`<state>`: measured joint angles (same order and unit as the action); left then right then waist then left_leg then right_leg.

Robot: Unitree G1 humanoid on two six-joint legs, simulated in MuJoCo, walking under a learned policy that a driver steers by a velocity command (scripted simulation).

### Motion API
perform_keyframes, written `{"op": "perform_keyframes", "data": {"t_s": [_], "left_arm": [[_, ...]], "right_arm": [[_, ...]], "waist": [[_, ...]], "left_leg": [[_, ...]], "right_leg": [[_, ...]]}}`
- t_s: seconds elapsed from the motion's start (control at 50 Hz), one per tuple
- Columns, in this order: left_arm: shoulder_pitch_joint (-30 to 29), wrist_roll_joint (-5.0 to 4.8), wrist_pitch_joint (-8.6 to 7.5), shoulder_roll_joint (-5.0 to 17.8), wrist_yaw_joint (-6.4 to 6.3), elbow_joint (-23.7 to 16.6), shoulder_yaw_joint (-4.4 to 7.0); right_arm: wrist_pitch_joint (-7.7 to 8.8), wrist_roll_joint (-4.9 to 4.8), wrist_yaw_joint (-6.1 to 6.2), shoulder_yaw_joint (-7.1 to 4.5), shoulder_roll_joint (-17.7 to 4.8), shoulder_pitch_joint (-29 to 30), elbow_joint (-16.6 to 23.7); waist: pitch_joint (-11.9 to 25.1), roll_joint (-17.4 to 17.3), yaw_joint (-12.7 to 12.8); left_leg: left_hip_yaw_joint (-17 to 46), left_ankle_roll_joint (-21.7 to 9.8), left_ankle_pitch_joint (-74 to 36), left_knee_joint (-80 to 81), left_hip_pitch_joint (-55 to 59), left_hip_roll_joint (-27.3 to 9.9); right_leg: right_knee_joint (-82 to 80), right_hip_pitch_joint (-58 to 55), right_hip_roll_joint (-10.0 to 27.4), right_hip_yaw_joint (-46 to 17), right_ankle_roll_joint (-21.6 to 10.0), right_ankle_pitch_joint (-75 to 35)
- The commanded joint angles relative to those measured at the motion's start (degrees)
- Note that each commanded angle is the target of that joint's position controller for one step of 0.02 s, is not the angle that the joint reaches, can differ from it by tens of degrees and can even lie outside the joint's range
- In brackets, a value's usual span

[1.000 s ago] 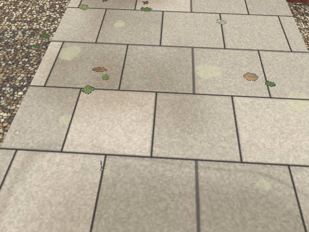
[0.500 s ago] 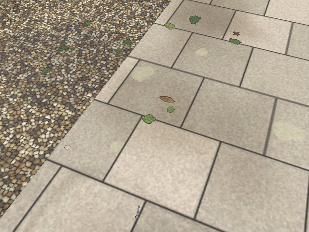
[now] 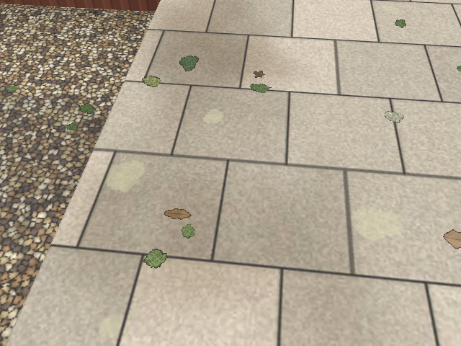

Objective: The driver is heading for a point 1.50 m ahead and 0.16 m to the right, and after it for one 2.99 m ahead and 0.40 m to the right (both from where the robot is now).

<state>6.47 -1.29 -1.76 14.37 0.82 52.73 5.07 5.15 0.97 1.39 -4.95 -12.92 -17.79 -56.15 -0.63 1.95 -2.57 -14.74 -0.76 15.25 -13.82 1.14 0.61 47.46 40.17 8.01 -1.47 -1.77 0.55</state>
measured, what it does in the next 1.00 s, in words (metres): walks ahead: right foot, then left foot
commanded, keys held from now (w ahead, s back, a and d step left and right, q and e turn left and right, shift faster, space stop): w+e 0.42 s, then w+q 0.58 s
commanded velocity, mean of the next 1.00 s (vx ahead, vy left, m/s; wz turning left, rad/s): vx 0.50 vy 0.00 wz -0.14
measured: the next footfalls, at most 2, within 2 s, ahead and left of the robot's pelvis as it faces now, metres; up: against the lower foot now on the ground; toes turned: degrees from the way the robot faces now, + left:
right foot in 0.16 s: +0.26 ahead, -0.14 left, +0.00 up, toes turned -10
left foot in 0.70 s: +0.63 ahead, -0.03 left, +0.00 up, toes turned -14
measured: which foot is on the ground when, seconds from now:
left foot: down 0.00-0.18, up 0.20-0.68, down 0.70-1.00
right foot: up 0.00-0.14, down 0.16-0.72, up 0.74-1.00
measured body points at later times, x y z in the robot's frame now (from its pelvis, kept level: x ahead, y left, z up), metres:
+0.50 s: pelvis +0.29 -0.08 +0.01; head +0.31 -0.11 +0.45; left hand +0.40 +0.18 -0.11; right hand +0.42 -0.38 -0.09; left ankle +0.51 +0.07 -0.68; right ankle +0.23 -0.13 -0.74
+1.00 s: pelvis +0.60 -0.09 +0.01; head +0.64 -0.09 +0.45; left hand +0.83 +0.14 -0.09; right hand +0.61 -0.37 -0.12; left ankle +0.59 -0.02 -0.74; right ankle +0.73 -0.30 -0.68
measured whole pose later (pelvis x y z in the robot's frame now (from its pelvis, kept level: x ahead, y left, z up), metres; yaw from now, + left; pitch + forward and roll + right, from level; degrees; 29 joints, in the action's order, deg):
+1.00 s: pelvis +0.60 -0.09 +0.01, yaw -6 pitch +2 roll +0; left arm 4.7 0.9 -5.5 15.9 -0.7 41.5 3.3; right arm 3.9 -1.1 -0.3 -3.3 -14.9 -18.9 -48.0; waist -1.7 1.2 -3.4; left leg 6.1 -5.5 10.4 -18.3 -9.4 6.9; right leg 42.4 37.4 4.6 -6.1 2.5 5.3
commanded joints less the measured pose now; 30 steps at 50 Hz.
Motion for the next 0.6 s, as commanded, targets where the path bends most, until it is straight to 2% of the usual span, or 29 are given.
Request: {"op": "perform_keyframes", "data": {"t_s": [0.02, 0.06, 0.1, 0.12, 0.14, 0.16, 0.18, 0.2, 0.22, 0.24, 0.26, 0.28, 0.3, 0.34, 0.4, 0.48, 0.54, 0.6], "left_arm": [[-6.6, 0.23, -0.45, 1.3, 1.33, -5.1, -0.54], [-8.1, 0.09, -0.31, 1.9, 2.08, -6.7, -0.53], [-6.2, -0.06, -0.19, 3.8, 2.53, -7.5, 0.25], [-2.6, -0.23, -0.06, 5.3, 2.53, -7.2, 1.04], [4.6, -0.53, -0.03, 7.7, 2.38, -5.8, 2.38], [13.6, -0.69, 0.09, 11.6, 1.53, -3.5, 4.53], [16.7, -0.61, 0.43, 17.6, 0.44, -2.5, 5.88], [15.1, 0.15, -0.75, 19.1, 1.10, -4.7, 5.32], [15.7, 0.44, -1.60, 14.3, 1.59, -4.9, 3.79], [13.8, 0.29, -2.29, 11.5, 1.48, -4.8, 3.10], [9.3, 0.15, -2.71, 9.4, 1.37, -5.8, 2.47], [5.9, 0.35, -2.85, 7.1, 1.16, -6.9, 1.77], [4.6, 0.85, -2.91, 6.2, 0.81, -7.8, 1.32], [5.9, 0.53, -3.10, 7.7, -0.04, -8.0, 1.53], [9.4, 0.20, -2.99, 10.0, -1.37, -7.8, 2.03], [11.8, 0.40, -2.65, 8.1, -1.82, -6.8, 1.25], [14.6, 0.73, -2.86, 8.2, -1.58, -5.3, 1.07], [16.8, 1.04, -2.25, 9.1, -1.85, -4.0, 1.21]], "right_arm": [[0.22, -0.76, 0.72, -2.00, -9.6, 1.1, 3.2], [-0.53, -1.44, 0.68, -2.36, -10.4, 0.3, 3.0], [-1.25, -2.11, 0.75, -2.83, -12.2, 1.8, 3.7], [-1.67, -2.46, 0.79, -3.04, -13.1, 2.7, 4.1], [-2.12, -2.81, 0.69, -3.06, -13.7, 4.2, 4.5], [-2.13, -2.69, 0.58, -2.75, -13.4, 4.3, 4.9], [-1.54, -0.40, 0.57, -1.07, -7.1, 3.3, 6.9], [0.91, -0.98, -0.02, 0.43, -3.4, 0.8, 9.6], [2.85, -3.43, -0.75, -0.42, -7.9, 8.1, 10.9], [3.86, -4.16, -1.00, -0.37, -8.1, 10.1, 11.4], [4.18, -2.83, -0.50, -0.52, -8.0, 10.0, 10.2], [3.69, -1.52, -0.12, -1.23, -9.2, 9.5, 9.7], [2.78, -1.30, -0.18, -1.58, -9.6, 8.7, 9.6], [1.43, -0.73, -0.11, -1.49, -8.4, 9.4, 10.2], [0.70, -0.23, 0.03, -0.89, -6.9, 15.7, 12.4], [1.28, -0.87, -1.42, 0.40, -4.8, 21.0, 13.1], [1.70, -1.62, -2.44, 0.75, -5.7, 24.3, 14.2], [2.25, -1.87, -3.60, 0.95, -6.9, 26.2, 15.6]], "waist": [[-5.7, -3.7, -0.2], [-5.8, -4.4, -0.1], [-3.3, -6.2, 2.3], [-0.9, -7.3, 4.6], [2.8, -7.1, 8.9], [7.8, -4.7, 13.3], [9.8, 8.8, 10.4], [19.3, 12.5, 5.9], [16.9, 4.4, 9.0], [10.5, 2.9, 8.1], [6.7, -1.7, 5.3], [5.2, -1.5, 3.2], [5.0, -0.5, 1.8], [4.1, -0.8, 1.2], [1.8, -0.4, 3.1], [0.5, 3.2, 6.2], [-1.5, 3.5, 8.3], [-2.9, 2.9, 8.7]], "left_leg": [[3.0, -7.7, -18.3, 5.9, -2.1, -17.3], [1.8, -7.0, -23.6, 3.1, 2.1, -18.5], [0.3, -5.9, -41.4, -3.2, 4.1, -18.8], [-0.2, -5.2, -50.9, -9.0, 4.5, -18.5], [-1.2, -3.9, -55.8, -19.1, 3.0, -17.1], [-1.7, -1.4, -48.3, -33.5, -4.4, -14.6], [-0.9, 1.9, -8.7, -53.8, -23.6, -8.2], [13.6, 3.4, 20.2, -67.7, -39.6, 2.5], [20.1, 1.7, 16.8, -69.3, -46.4, -0.3], [19.5, 0.0, 11.7, -66.0, -48.7, -2.8], [19.7, -0.4, 7.1, -61.1, -45.4, -5.6], [19.8, -0.3, 4.7, -56.5, -40.8, -7.3], [20.1, 0.1, 3.1, -54.5, -37.2, -8.1], [19.1, 1.6, 1.5, -48.9, -35.7, -8.1], [17.9, 3.8, -7.1, -37.3, -38.0, -6.4], [15.7, 3.4, -22.7, -20.8, -33.6, -4.2], [15.3, 1.5, -25.2, -17.2, -34.9, -4.2], [14.8, -1.5, -18.0, -15.3, -41.1, -3.8]], "right_leg": [[-5.6, 1.0, -0.3, 2.6, -0.9, -1.6], [-7.8, 1.0, -1.3, 4.2, -2.2, 2.3], [-8.4, -4.9, -4.6, 7.4, -4.2, 7.9], [-8.1, -10.0, -6.9, 9.1, -5.4, 10.9], [-10.4, -19.3, -9.8, 10.5, -7.1, 10.7], [-14.3, -34.5, -11.6, 8.3, -9.3, 7.5], [-17.6, -47.8, 0.2, -14.0, -14.1, 8.9], [-28.8, -60.2, 10.4, -47.0, -24.2, 19.6], [-33.0, -60.3, 10.4, -44.6, -20.8, 19.2], [-32.2, -54.3, 8.7, -35.7, -18.6, 15.5], [-31.5, -45.6, 5.9, -28.6, -16.4, 9.9], [-31.8, -38.7, 3.8, -23.3, -15.2, 4.4], [-32.9, -34.7, 2.7, -21.2, -14.9, 1.5], [-34.1, -31.1, 1.6, -18.3, -15.0, -3.3], [-34.9, -29.3, -0.2, -15.0, -13.9, -5.8], [-35.4, -28.6, -2.6, -9.6, -10.5, -1.1], [-35.1, -33.2, 0.3, -10.3, -10.3, 0.5], [-32.1, -43.6, 4.3, -10.6, -9.7, -7.6]]}}
Velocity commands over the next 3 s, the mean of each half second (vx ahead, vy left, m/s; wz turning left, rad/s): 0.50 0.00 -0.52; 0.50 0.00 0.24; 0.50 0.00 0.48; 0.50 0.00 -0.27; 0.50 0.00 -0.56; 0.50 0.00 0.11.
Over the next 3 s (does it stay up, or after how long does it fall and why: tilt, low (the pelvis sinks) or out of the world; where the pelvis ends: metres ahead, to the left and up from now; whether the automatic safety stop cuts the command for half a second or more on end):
stays up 1.68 -0.18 0.01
